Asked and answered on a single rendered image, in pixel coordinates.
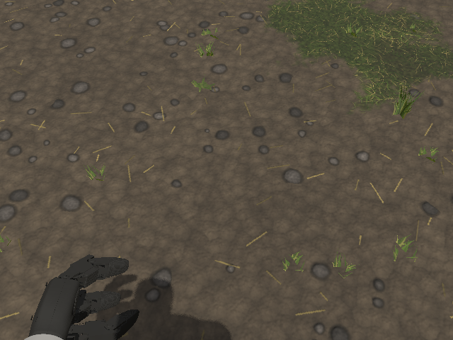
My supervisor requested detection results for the left robot hand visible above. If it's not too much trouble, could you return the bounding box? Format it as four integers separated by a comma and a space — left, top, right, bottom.
28, 254, 139, 340

